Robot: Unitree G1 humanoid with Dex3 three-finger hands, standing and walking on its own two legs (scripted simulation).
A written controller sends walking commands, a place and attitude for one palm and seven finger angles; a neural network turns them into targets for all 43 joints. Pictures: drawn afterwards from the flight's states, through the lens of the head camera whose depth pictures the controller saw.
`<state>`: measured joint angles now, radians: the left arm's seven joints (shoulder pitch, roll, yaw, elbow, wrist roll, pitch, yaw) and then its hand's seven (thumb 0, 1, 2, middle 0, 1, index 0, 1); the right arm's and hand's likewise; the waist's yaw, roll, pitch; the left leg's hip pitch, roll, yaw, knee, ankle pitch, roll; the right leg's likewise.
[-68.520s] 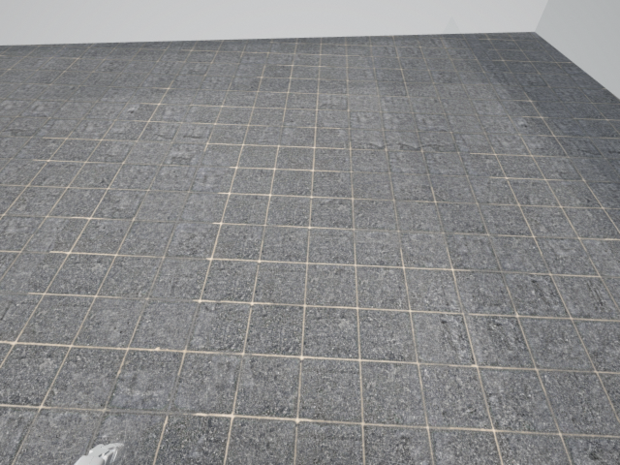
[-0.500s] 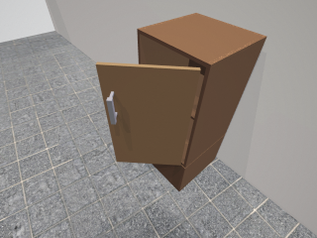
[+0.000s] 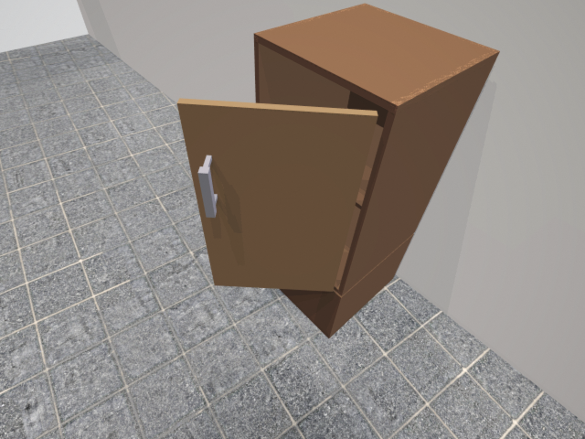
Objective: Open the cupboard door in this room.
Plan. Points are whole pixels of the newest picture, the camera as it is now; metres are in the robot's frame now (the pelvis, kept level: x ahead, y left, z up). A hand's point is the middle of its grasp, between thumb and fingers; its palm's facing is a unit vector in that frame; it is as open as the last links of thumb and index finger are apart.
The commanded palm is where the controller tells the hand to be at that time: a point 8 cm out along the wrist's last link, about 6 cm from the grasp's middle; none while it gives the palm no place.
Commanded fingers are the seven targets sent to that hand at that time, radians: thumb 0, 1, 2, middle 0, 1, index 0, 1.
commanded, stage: look again from close up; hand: left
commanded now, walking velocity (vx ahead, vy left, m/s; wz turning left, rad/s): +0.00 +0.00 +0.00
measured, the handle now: (209, 186) +0.57 +0.21 -0.02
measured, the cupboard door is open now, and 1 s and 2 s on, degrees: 46 46 46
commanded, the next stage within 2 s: shuffle to correct the standing spot in 0.42 s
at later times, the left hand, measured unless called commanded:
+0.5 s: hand out of the picture -0.03 +0.16 -0.18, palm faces +0.02 -0.99 -0.16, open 7.3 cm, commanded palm none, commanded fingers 0.00 0.90 0.90 -0.20 -0.30 -0.20 -0.30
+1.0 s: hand out of the picture +0.01 +0.13 -0.18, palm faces +0.03 -0.99 -0.14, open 7.3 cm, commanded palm none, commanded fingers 0.00 0.90 0.90 -0.20 -0.30 -0.20 -0.30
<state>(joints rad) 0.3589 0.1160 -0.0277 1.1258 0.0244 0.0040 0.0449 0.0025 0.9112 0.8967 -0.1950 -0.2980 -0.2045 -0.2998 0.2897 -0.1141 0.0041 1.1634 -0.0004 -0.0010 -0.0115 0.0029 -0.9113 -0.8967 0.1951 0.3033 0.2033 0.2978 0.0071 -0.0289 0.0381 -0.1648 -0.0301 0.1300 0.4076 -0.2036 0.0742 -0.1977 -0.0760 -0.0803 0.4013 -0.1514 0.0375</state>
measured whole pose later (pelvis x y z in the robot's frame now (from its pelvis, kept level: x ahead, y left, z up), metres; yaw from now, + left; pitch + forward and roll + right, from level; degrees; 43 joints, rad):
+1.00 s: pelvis +0.06 -0.01 +0.00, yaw -1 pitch -1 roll +0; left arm 0.38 0.08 0.00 1.11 0.02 -0.01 0.05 0.00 0.91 0.90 -0.19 -0.30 -0.20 -0.30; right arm 0.31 -0.11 -0.01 1.14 0.00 -0.02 -0.04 0.00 -0.91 -0.90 0.19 0.30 0.20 0.30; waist 0.00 0.00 0.04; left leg -0.13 0.00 0.14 0.46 -0.32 0.04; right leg -0.19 -0.04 -0.05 0.49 -0.27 0.02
